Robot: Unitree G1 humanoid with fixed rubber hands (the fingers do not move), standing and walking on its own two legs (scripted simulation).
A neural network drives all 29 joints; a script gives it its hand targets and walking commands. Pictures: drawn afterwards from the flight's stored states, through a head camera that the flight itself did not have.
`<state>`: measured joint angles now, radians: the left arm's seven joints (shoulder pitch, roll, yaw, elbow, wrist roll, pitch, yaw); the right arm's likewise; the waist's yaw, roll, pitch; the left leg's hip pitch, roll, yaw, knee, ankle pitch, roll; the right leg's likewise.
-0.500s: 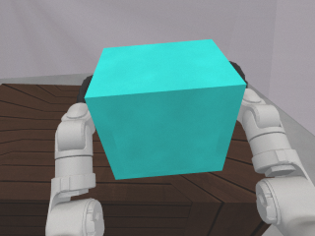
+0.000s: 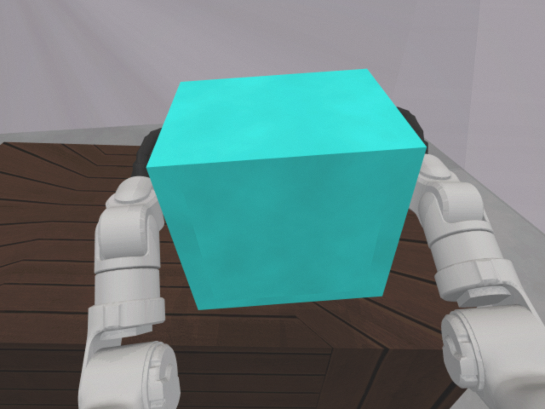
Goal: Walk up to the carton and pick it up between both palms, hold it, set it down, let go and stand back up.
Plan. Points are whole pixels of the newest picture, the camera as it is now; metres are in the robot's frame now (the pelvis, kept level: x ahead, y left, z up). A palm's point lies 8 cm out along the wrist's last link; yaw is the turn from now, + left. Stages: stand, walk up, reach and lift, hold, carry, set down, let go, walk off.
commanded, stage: hold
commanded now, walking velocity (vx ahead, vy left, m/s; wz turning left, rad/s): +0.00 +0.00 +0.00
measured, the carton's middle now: (282, 189) +0.37 +0.00 +0.19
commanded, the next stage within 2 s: none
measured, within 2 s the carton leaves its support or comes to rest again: neither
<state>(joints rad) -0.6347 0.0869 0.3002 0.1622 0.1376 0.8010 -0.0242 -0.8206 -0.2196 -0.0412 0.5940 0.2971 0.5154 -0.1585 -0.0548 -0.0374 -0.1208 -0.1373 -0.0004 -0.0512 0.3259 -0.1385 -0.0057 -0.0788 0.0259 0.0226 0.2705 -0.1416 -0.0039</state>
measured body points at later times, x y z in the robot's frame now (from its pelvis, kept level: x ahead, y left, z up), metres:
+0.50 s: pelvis +0.00 +0.00 +0.00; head -0.07 +0.02 +0.44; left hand +0.37 +0.19 +0.22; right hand +0.39 -0.17 +0.25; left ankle +0.03 +0.12 -0.75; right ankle +0.01 -0.12 -0.75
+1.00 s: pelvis +0.00 +0.00 +0.00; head -0.07 +0.02 +0.44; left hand +0.37 +0.19 +0.21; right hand +0.39 -0.17 +0.24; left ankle +0.03 +0.12 -0.75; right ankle +0.01 -0.12 -0.75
